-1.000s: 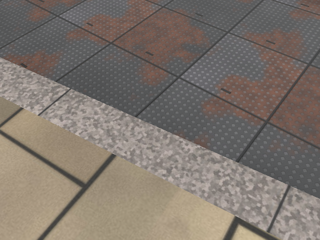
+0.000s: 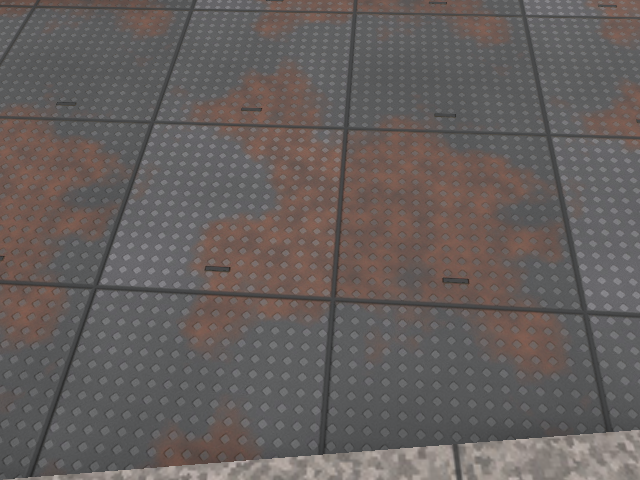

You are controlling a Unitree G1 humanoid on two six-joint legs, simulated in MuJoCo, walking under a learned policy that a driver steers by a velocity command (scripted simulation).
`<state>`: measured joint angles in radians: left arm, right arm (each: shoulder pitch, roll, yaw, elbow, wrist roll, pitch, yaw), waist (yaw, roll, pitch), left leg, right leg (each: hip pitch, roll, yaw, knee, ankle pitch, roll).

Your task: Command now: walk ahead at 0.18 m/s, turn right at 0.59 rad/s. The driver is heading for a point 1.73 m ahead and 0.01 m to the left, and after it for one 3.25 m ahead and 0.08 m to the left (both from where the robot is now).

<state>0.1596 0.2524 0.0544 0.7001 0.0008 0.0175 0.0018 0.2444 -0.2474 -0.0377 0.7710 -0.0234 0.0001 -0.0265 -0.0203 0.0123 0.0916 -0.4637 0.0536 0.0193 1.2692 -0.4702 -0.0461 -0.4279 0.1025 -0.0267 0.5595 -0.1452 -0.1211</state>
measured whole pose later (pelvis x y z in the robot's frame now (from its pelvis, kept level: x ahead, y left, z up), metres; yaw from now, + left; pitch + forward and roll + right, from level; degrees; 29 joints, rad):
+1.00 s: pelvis +0.34 -0.05 +0.00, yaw -18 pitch +1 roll +0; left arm 0.15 0.25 0.04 0.75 0.03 -0.05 -0.02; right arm 0.42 -0.25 -0.05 0.88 -0.01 -0.04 0.00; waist -0.04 0.03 0.04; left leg -0.26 -0.02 -0.03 1.08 -0.44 0.06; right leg -0.34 0.05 -0.05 0.58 -0.25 -0.08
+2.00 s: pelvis +0.92 -0.20 -0.13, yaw -1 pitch +0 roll +1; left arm 0.06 0.23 0.03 0.81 0.04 -0.08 0.01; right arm 0.35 -0.27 -0.08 0.93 -0.02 -0.03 0.01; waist -0.06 0.02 0.03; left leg -0.30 -0.08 -0.06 1.01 -0.45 0.09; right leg -0.36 0.00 -0.03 0.55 -0.20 -0.04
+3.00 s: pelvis +1.44 -0.05 -0.14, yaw +33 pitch +1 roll +0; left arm 0.04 0.25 0.02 0.72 0.04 -0.07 -0.01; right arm 0.46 -0.29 -0.06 0.92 -0.01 -0.05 -0.01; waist -0.08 0.01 0.04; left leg 0.00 -0.14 -0.18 0.65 -0.48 0.10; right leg -0.46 0.02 -0.04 0.56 -0.10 -0.05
